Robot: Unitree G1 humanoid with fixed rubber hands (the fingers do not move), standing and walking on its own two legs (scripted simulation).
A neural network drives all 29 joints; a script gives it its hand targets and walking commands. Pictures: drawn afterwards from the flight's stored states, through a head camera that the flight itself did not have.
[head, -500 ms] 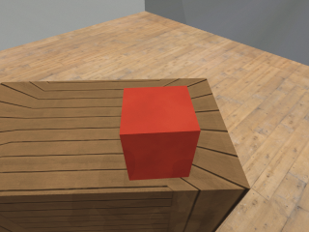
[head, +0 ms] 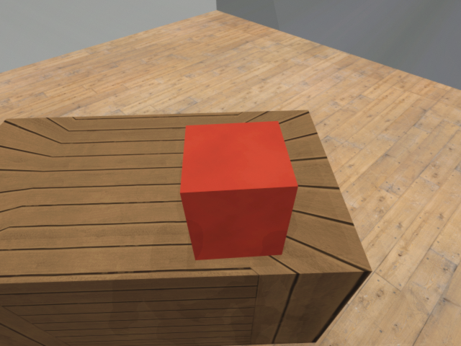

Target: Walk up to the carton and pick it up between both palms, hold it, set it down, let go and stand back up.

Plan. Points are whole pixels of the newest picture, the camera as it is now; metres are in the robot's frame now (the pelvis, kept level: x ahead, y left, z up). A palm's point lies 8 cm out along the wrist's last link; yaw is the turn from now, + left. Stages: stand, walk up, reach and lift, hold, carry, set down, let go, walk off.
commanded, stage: stand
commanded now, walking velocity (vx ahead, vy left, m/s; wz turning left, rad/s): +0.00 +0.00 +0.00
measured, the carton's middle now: (235, 192) +0.46 +0.01 -0.02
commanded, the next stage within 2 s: none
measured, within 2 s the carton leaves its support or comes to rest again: neither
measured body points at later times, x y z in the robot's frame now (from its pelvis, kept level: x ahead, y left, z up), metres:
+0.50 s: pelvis +0.00 +0.00 +0.00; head -0.01 -0.01 +0.45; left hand +0.07 +0.29 -0.13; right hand +0.07 -0.30 -0.13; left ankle +0.00 +0.11 -0.75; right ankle +0.02 -0.12 -0.75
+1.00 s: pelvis +0.01 -0.01 +0.00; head +0.00 -0.02 +0.45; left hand +0.09 +0.28 -0.13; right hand +0.08 -0.31 -0.13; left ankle +0.00 +0.11 -0.75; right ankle +0.02 -0.12 -0.75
